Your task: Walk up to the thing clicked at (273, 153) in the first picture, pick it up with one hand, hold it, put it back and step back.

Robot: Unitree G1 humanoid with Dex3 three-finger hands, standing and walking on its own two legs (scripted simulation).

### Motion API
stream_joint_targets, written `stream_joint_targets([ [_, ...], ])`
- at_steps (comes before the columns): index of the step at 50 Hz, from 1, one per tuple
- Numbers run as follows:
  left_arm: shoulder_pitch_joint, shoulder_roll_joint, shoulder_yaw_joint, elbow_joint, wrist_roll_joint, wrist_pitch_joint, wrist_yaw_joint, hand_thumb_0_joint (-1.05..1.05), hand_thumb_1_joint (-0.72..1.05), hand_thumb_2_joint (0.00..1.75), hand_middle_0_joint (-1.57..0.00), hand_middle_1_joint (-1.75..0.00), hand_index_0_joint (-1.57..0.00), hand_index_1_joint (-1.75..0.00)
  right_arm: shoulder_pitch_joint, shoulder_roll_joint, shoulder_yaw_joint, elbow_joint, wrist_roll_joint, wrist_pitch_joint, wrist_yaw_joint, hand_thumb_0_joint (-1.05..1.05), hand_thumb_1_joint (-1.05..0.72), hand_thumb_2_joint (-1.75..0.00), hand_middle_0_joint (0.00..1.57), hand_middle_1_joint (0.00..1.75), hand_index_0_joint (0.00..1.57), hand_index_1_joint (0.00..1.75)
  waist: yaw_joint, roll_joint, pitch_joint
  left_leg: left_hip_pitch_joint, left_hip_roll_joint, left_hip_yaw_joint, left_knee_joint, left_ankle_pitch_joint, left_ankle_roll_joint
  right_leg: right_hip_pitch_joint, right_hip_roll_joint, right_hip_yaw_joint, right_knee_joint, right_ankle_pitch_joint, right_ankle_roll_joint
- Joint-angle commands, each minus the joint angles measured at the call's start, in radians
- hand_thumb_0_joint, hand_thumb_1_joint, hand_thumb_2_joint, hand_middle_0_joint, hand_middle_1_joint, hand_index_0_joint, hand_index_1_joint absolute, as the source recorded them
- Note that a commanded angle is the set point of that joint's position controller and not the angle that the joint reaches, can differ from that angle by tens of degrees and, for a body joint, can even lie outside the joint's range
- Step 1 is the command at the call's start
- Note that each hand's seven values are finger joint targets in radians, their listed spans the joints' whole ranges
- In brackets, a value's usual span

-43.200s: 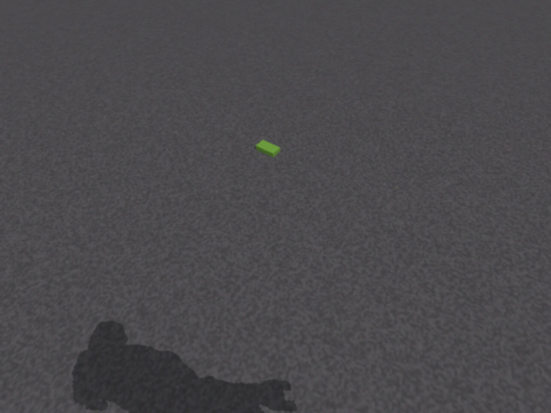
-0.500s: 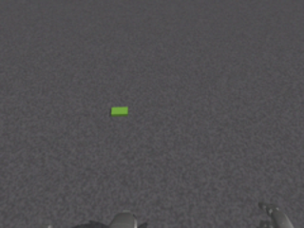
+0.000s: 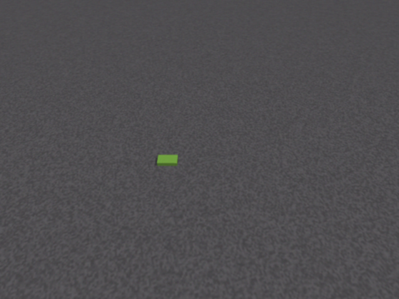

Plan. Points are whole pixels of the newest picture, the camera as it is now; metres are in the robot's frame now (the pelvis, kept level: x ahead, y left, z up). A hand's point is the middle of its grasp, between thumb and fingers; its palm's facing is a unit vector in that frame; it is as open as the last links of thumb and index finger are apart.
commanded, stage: step back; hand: left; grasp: from above
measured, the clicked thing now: (167, 160) +1.07 +0.25 -0.75
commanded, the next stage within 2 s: stand in 0.68 s
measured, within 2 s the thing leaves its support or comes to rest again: neither
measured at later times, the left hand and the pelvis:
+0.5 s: hand out of the picture +0.10 +0.28 -0.16, palm faces +0.06 -0.94 -0.35, open 7.4 cm; pelvis +0.04 +0.01 +0.00, yaw +2 degrees
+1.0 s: hand out of the picture +0.12 +0.26 -0.14, palm faces -0.01 -0.94 -0.33, open 7.4 cm; pelvis +0.04 +0.01 +0.02, yaw +1 degrees
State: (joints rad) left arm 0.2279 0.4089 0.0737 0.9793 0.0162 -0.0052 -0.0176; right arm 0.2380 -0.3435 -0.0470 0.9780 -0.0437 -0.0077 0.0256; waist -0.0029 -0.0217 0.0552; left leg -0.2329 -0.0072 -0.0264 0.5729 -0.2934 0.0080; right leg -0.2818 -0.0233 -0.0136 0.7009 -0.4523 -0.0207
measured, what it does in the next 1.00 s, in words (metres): steps on the spot: left foot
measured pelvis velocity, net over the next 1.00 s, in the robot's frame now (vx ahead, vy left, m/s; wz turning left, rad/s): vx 0.04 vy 0.01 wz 0.02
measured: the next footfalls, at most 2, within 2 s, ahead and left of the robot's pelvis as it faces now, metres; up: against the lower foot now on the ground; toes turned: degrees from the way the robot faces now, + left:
left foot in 0.30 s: +0.11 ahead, +0.14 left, +0.00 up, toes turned +3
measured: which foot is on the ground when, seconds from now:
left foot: down 0.00-0.06, up 0.08-0.28, down 0.30-1.00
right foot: down 0.00-1.00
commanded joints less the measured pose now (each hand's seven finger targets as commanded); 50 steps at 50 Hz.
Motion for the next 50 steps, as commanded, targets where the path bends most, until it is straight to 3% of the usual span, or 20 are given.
stream_joint_targets([
  [1, 0.048, 0.177, 0.058, -0.024, 0.021, -0.043, 0.021, 0.0, 0.9, 0.9, -0.2, -0.3, -0.2, -0.3, -0.105, -0.215, -0.043, -0.09, 0.021, -0.007, -0.016, 0.0, -0.9, -0.9, 0.2, 0.3, 0.2, 0.3, 0.068, 0.087, -0.018, -0.27, 0.102, -0.13, -0.071, -0.194, 0.067, 0.285, 0.022, 0.016, -0.287, 0.11, -0.02],
  [2, 0.084, 0.25, 0.074, -0.026, 0.033, -0.048, 0.029, 0.0, 0.9, 0.9, -0.2, -0.3, -0.2, -0.3, -0.125, -0.168, -0.031, -0.114, 0.026, -0.007, -0.019, 0.0, -0.9, -0.9, 0.2, 0.3, 0.2, 0.3, 0.098, -0.097, -0.008, -0.423, -0.021, -0.079, 0.135, -0.243, 0.017, 0.3, -0.169, 0.356, -0.423, -0.141, -0.088],
  [3, 0.047, 0.317, 0.086, -0.036, 0.032, -0.049, 0.029, 0.0, 0.9, 0.9, -0.2, -0.3, -0.2, -0.3, -0.129, -0.196, -0.04, -0.107, 0.018, -0.002, -0.031, 0.0, -0.9, -0.9, 0.2, 0.3, 0.2, 0.3, 0.093, -0.135, 0.045, -0.363, -0.033, -0.078, 0.3, -0.284, 0.005, 0.107, -0.363, 0.554, -0.54, -0.392, -0.179],
  [4, -0.028, 0.309, 0.086, -0.069, 0.028, -0.055, 0.029, 0.0, 0.9, 0.9, -0.2, -0.3, -0.2, -0.3, -0.086, -0.239, -0.052, -0.087, 0.017, -0.005, -0.033, 0.0, -0.9, -0.9, 0.2, 0.3, 0.2, 0.3, 0.055, -0.073, 0.086, -0.357, 0.014, -0.122, 0.349, -0.244, 0.002, 0.078, -0.393, 0.569, -0.527, -0.325, -0.225],
  [5, -0.042, 0.266, 0.076, -0.076, 0.018, -0.063, 0.031, 0.0, 0.9, 0.9, -0.2, -0.3, -0.2, -0.3, -0.051, -0.24, -0.052, -0.069, 0.02, -0.012, -0.031, 0.0, -0.9, -0.9, 0.2, 0.3, 0.2, 0.3, 0.038, -0.018, 0.082, -0.361, 0.025, -0.133, 0.341, -0.194, 0.003, 0.122, -0.342, 0.473, -0.485, -0.158, -0.204],
  [8, -0.079, 0.234, 0.059, -0.073, 0.018, -0.072, 0.031, 0.0, 0.9, 0.9, -0.2, -0.3, -0.2, -0.3, -0.029, -0.214, -0.048, -0.043, 0.017, -0.021, -0.022, 0.0, -0.9, -0.9, 0.2, 0.3, 0.2, 0.3, 0.022, -0.076, 0.036, -0.228, 0.047, -0.09, 0.259, -0.138, -0.01, 0.071, -0.267, 0.26, -0.426, 0.134, -0.164],
  [11, -0.1, 0.229, 0.05, -0.073, 0.014, -0.067, 0.026, 0.0, 0.9, 0.9, -0.2, -0.3, -0.2, -0.3, -0.037, -0.19, -0.046, -0.039, 0.014, -0.024, -0.013, 0.0, -0.9, -0.9, 0.2, 0.3, 0.2, 0.3, 0.021, -0.124, -0.009, -0.106, 0.038, 0.018, 0.091, -0.104, -0.012, 0.064, -0.235, 0.139, -0.341, 0.374, -0.146],
  [14, -0.094, 0.194, 0.029, -0.07, -0.001, -0.044, 0.026, 0.0, 0.9, 0.9, -0.2, -0.3, -0.2, -0.3, -0.021, -0.176, -0.05, -0.013, 0.013, -0.034, -0.025, 0.0, -0.9, -0.9, 0.2, 0.3, 0.2, 0.3, -0.005, -0.07, -0.051, 0.065, 0.003, 0.064, -0.149, 0.152, 0.002, 0.044, -0.17, 0.056, -0.153, 0.573, -0.08],
  [15, -0.077, 0.162, 0.015, -0.078, -0.006, -0.04, 0.025, 0.0, 0.9, 0.9, -0.2, -0.3, -0.2, -0.3, -0.012, -0.209, -0.056, -0.012, 0.009, -0.038, -0.032, 0.0, -0.9, -0.9, 0.2, 0.3, 0.2, 0.3, -0.007, 0.0, -0.097, 0.129, 0.072, -0.022, -0.137, 0.291, 0.026, 0.017, -0.129, 0.031, -0.088, 0.549, -0.042],
  [16, -0.068, 0.131, 0.004, -0.076, -0.019, -0.033, 0.025, 0.0, 0.9, 0.9, -0.2, -0.3, -0.2, -0.3, -0.057, -0.249, -0.057, -0.027, 0.01, -0.044, -0.035, 0.0, -0.9, -0.9, 0.2, 0.3, 0.2, 0.3, 0.015, 0.112, -0.12, 0.104, 0.214, -0.223, -0.174, 0.288, 0.088, -0.019, -0.046, -0.004, -0.046, 0.347, 0.008],
  [17, -0.082, 0.155, 0.015, -0.055, -0.024, -0.023, 0.029, 0.0, 0.9, 0.9, -0.2, -0.3, -0.2, -0.3, -0.097, -0.301, -0.06, -0.036, 0.023, -0.039, -0.034, 0.0, -0.9, -0.9, 0.2, 0.3, 0.2, 0.3, 0.013, 0.132, -0.122, 0.002, 0.283, -0.278, -0.186, 0.213, 0.184, 0.055, -0.003, -0.013, -0.037, 0.089, 0.007],
  [18, -0.091, 0.152, 0.008, -0.044, -0.018, -0.022, 0.029, 0.0, 0.9, 0.9, -0.2, -0.3, -0.2, -0.3, -0.127, -0.289, -0.056, -0.031, 0.024, -0.035, -0.033, 0.0, -0.9, -0.9, 0.2, 0.3, 0.2, 0.3, 0.021, 0.116, -0.107, -0.01, 0.288, -0.268, -0.192, 0.206, 0.187, 0.076, -0.004, -0.003, -0.075, 0.025, -0.001],
  [21, -0.045, 0.166, 0.006, 0.004, -0.007, -0.037, 0.033, 0.0, 0.9, 0.9, -0.2, -0.3, -0.2, -0.3, -0.202, -0.233, -0.03, -0.026, 0.03, -0.025, -0.034, 0.0, -0.9, -0.9, 0.2, 0.3, 0.2, 0.3, 0.048, 0.137, -0.089, -0.051, 0.195, -0.131, -0.131, 0.246, 0.076, 0.152, -0.053, 0.044, -0.231, 0.239, -0.017],
  [23, -0.082, 0.2, 0.011, 0.013, -0.006, -0.043, 0.03, 0.0, 0.9, 0.9, -0.2, -0.3, -0.2, -0.3, -0.199, -0.213, -0.024, -0.007, 0.033, -0.023, -0.034, 0.0, -0.9, -0.9, 0.2, 0.3, 0.2, 0.3, 0.019, 0.081, -0.081, -0.018, 0.128, -0.063, -0.098, 0.243, 0.028, 0.143, -0.097, 0.106, -0.258, 0.363, -0.032],
  [26, -0.113, 0.182, 0.004, 0.021, -0.012, -0.042, 0.033, 0.0, 0.9, 0.9, -0.2, -0.3, -0.2, -0.3, -0.209, -0.22, -0.025, 0.023, 0.031, -0.026, -0.033, 0.0, -0.9, -0.9, 0.2, 0.3, 0.2, 0.3, 0.013, 0.092, -0.113, 0.052, 0.148, -0.065, -0.132, 0.326, 0.036, 0.146, -0.089, 0.075, -0.249, 0.433, -0.021],
  [33, -0.146, 0.172, -0.001, 0.054, -0.004, -0.038, 0.033, 0.0, 0.9, 0.9, -0.2, -0.3, -0.2, -0.3, -0.262, -0.199, -0.022, 0.054, 0.032, -0.023, -0.033, 0.0, -0.9, -0.9, 0.2, 0.3, 0.2, 0.3, 0.01, 0.037, -0.109, 0.082, 0.147, -0.04, -0.17, 0.288, 0.03, 0.161, -0.092, 0.076, -0.31, 0.43, -0.012],
  [35, -0.15, 0.14, -0.024, 0.066, -0.014, -0.039, 0.027, 0.0, 0.9, 0.9, -0.2, -0.3, -0.2, -0.3, -0.241, -0.21, -0.014, 0.067, 0.036, -0.031, -0.028, 0.0, -0.9, -0.9, 0.2, 0.3, 0.2, 0.3, 0.004, 0.04, -0.131, 0.17, 0.154, -0.056, -0.193, 0.433, 0.026, 0.159, -0.098, 0.08, -0.337, 0.48, 0.006],
  [41, -0.18, 0.156, -0.028, 0.08, -0.011, -0.038, 0.028, 0.0, 0.9, 0.9, -0.2, -0.3, -0.2, -0.3, -0.269, -0.196, -0.009, 0.078, 0.038, -0.03, -0.025, 0.0, -0.9, -0.9, 0.2, 0.3, 0.2, 0.3, 0.007, 0.02, -0.113, 0.169, 0.146, -0.045, -0.24, 0.378, 0.011, 0.193, -0.11, 0.077, -0.4, 0.457, 0.013],
  [47, -0.187, 0.164, -0.03, 0.092, -0.006, -0.038, 0.027, 0.0, 0.9, 0.9, -0.2, -0.3, -0.2, -0.3, -0.259, -0.202, -0.007, 0.097, 0.036, -0.023, -0.022, 0.0, -0.9, -0.9, 0.2, 0.3, 0.2, 0.3, -0.001, 0.018, -0.074, 0.14, 0.135, -0.039, -0.283, 0.228, 0.001, 0.172, -0.113, 0.09, -0.455, 0.33, 0.014],
  [50, -0.186, 0.168, -0.031, 0.091, -0.007, -0.039, 0.026, 0.0, 0.9, 0.9, -0.2, -0.3, -0.2, -0.3, -0.251, -0.197, -0.004, 0.103, 0.036, -0.026, -0.02, 0.0, -0.9, -0.9, 0.2, 0.3, 0.2, 0.3, 0.0, 0.024, -0.084, 0.151, 0.141, -0.04, -0.289, 0.268, -0.001, 0.177, -0.116, 0.088, -0.446, 0.359, 0.009],
])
